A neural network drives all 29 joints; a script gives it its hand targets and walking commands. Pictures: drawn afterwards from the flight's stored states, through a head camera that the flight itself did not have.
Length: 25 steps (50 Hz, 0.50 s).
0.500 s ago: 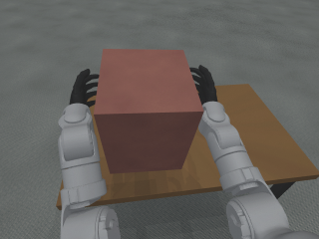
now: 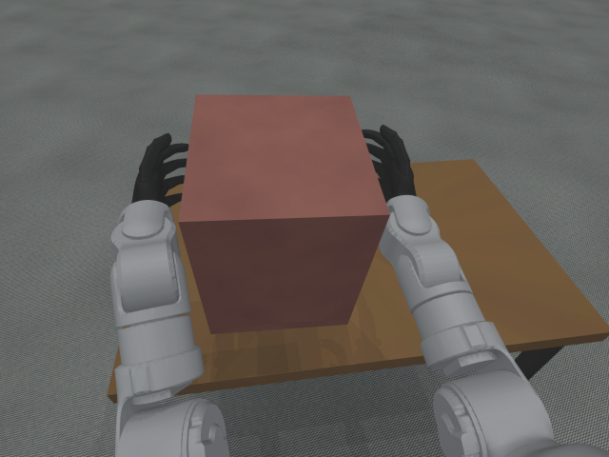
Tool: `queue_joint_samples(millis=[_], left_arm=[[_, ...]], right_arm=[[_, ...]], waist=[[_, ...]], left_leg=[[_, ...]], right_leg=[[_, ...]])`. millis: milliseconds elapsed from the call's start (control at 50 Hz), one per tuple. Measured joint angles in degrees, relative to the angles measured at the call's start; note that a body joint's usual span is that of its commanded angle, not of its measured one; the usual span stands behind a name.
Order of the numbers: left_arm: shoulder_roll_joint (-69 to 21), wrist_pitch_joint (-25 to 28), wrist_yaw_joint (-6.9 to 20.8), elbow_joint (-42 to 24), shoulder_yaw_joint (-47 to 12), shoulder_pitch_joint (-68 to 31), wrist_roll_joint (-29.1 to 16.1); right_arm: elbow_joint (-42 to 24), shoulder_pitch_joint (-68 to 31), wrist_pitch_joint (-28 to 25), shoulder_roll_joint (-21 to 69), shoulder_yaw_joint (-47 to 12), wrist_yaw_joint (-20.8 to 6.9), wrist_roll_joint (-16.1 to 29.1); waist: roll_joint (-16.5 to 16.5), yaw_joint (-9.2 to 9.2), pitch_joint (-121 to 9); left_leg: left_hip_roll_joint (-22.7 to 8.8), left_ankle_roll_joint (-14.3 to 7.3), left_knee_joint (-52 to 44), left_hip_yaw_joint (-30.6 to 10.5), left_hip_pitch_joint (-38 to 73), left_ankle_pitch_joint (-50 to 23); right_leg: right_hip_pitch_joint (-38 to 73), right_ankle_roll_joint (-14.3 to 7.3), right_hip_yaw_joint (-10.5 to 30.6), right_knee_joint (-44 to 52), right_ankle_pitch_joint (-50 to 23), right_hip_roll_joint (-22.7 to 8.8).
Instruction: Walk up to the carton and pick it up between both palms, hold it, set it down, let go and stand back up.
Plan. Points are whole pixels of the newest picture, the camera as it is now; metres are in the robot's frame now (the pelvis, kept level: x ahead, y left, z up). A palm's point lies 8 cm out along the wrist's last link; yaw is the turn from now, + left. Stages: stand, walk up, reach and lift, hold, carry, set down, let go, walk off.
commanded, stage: hold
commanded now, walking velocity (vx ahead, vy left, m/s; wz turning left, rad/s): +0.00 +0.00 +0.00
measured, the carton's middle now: (278, 219) +0.39 +0.01 +0.12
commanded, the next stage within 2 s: none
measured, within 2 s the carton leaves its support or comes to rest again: neither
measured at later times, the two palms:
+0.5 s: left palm (154, 199) +0.36 +0.15 +0.20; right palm (397, 188) +0.36 -0.14 +0.19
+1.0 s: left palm (151, 203) +0.35 +0.16 +0.19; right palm (394, 191) +0.36 -0.13 +0.18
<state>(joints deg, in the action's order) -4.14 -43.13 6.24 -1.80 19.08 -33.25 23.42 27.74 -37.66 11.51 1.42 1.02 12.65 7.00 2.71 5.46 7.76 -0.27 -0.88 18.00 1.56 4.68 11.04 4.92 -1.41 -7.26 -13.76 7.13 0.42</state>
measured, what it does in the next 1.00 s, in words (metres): stands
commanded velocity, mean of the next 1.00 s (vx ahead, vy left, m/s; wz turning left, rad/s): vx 0.00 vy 0.00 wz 0.00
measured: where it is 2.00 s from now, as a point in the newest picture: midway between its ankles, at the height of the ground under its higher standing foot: outside the picture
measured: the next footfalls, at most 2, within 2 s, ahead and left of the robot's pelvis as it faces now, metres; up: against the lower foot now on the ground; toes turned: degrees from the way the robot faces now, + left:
none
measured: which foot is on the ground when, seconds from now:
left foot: down 0.00-1.00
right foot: down 0.00-1.00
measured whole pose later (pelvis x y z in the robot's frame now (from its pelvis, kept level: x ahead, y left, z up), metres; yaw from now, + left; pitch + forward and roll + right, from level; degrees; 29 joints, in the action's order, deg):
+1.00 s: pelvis +0.00 +0.00 +0.00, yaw +0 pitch -12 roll -1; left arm -4.0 -43.1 6.3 -1.4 19.1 -33.4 23.5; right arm 28.1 -37.7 11.3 1.7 1.3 12.6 6.6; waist 2.9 5.3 7.6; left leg -0.2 -0.8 17.9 1.4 4.6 10.9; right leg 4.9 -1.5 -7.4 -13.8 7.2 0.4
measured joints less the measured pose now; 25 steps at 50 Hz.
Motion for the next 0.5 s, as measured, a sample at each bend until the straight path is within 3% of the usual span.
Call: queue_joint_samples(millis=[500], left_arm=[[0.1,0.1,0.1,2.8,1.0,-2.3,0.6]], right_arm=[[2.6,-2.0,0.0,0.6,2.1,-0.8,-1.8]], waist=[[0.1,-0.30,-0.4]], left_leg=[[0.1,0.0,-0.5,0.1,-0.3,-0.6]], right_leg=[[-0.8,-0.2,0.1,-0.6,0.0,-0.2]])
